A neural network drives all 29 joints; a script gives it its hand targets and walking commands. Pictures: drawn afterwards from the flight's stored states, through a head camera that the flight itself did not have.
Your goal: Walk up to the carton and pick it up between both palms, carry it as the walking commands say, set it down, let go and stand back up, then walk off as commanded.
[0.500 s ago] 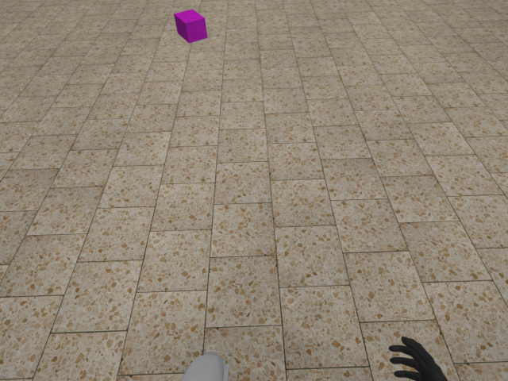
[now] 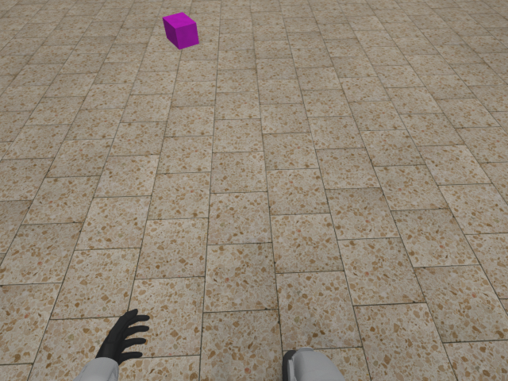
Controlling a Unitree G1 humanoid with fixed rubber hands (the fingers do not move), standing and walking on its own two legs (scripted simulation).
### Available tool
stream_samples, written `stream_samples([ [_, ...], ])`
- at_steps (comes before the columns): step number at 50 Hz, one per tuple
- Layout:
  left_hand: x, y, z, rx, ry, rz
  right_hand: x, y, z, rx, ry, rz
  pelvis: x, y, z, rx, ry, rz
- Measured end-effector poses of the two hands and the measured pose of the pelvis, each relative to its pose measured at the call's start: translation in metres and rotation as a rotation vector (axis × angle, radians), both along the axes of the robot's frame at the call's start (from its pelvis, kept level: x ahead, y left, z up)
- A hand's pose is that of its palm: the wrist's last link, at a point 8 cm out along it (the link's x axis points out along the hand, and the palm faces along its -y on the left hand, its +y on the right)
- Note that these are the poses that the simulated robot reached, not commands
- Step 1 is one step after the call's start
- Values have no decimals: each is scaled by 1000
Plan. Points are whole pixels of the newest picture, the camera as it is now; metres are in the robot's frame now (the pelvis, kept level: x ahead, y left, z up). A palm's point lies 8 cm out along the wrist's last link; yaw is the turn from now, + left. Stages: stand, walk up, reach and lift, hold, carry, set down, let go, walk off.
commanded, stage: walk up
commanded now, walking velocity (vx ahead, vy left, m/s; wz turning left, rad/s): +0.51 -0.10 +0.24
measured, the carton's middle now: (180, 30) +2.76 +0.35 -0.69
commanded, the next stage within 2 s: none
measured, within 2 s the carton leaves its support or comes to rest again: neither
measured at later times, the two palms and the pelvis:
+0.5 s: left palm out of the picture +0.12 +0.20 -0.10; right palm (358, 261) +0.34 -0.25 -0.14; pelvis +0.23 -0.02 +0.01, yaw +4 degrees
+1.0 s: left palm (103, 200) +0.55 +0.33 -0.12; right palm (322, 233) +0.40 -0.17 -0.11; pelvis +0.46 +0.07 +0.01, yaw +4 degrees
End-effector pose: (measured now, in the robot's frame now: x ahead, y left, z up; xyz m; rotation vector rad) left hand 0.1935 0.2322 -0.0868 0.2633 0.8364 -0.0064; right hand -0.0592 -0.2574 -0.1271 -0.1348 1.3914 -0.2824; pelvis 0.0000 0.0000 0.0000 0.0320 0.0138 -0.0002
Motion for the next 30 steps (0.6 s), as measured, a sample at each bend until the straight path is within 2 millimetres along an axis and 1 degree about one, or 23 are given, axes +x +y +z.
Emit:
stream_samples([
  [2,30,-12,-2,14,-22,10,25,-13,-12,14,14,13,28,-14,-8,7,7,16],
  [3,40,-16,-4,27,-30,25,40,-21,-19,18,20,25,41,-21,-13,4,9,20],
  [4,44,-19,-7,41,-23,40,57,-29,-24,21,21,40,51,-27,-16,-8,6,27],
  [5,42,-21,-9,53,-5,58,77,-35,-26,24,11,54,60,-32,-16,-5,-1,41],
  [7,23,-20,-13,65,70,121,120,-45,-23,27,-29,90,78,-40,-10,16,-12,53],
  [10,-20,-20,-14,72,208,220,182,-54,-16,44,-76,137,106,-48,2,30,-22,57],
  [12,-47,-22,-13,76,295,280,221,-56,-12,56,-100,176,123,-51,7,35,-27,55],
  [14,-70,-24,-13,77,375,329,255,-54,-10,67,-123,201,141,-52,10,40,-31,56],
  [16,-87,-28,-12,73,448,370,285,-48,-9,84,-143,220,157,-51,11,39,-36,58],
  [18,-99,-33,-12,63,509,400,311,-39,-10,105,-154,230,174,-48,11,36,-38,61],
  [19,-101,-35,-12,58,535,415,323,-33,-11,116,-157,237,182,-46,11,34,-38,62],
  [21,-100,-38,-13,48,571,441,347,-21,-13,136,-165,250,199,-40,11,28,-36,63],
  [23,-91,-37,-14,36,585,460,372,-6,-13,154,-180,262,216,-32,10,24,-32,66],
  [26,-68,-31,-17,19,589,481,416,20,-13,177,-207,292,243,-18,8,17,-28,72],
  [28,-55,-25,-21,4,607,493,451,40,-13,184,-233,318,261,-6,5,9,-21,72],
  [30,-43,-17,-28,-17,643,503,490,61,-11,178,-266,351,282,7,0,1,-14,75],
])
